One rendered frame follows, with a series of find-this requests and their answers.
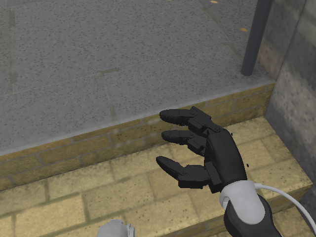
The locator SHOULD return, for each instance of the robot left thigh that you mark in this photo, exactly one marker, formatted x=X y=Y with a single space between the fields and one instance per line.
x=116 y=229

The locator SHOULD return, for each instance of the robot left shin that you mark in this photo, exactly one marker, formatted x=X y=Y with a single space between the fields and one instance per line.
x=112 y=220

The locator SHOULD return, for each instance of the right robot forearm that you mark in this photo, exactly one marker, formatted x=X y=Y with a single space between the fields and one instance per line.
x=247 y=214

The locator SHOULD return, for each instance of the robot right hand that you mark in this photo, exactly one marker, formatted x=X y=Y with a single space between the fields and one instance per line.
x=222 y=164

